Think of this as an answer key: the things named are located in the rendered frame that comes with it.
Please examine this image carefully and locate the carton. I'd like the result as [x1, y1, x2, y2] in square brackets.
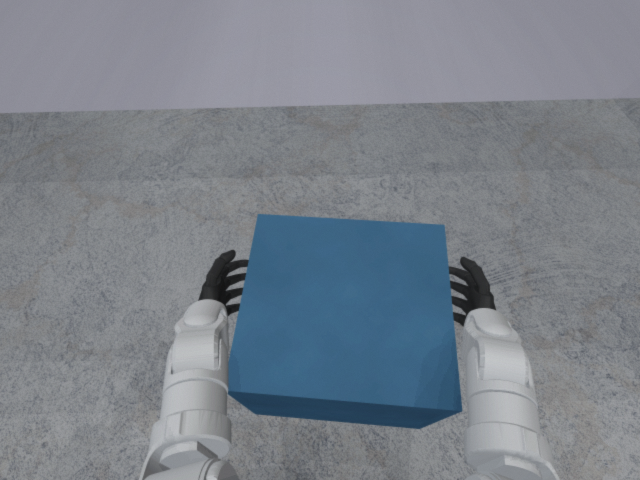
[228, 214, 462, 429]

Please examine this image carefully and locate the right robot forearm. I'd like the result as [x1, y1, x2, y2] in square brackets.
[460, 308, 560, 480]

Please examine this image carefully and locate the robot right hand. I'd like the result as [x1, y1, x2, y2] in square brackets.
[449, 257, 496, 327]

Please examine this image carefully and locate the left robot forearm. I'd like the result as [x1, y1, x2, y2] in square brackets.
[139, 299, 231, 480]

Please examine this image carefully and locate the left robot upper arm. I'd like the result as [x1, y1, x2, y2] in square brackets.
[144, 458, 239, 480]

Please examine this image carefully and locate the robot left hand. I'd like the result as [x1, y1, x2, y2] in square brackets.
[198, 250, 249, 316]

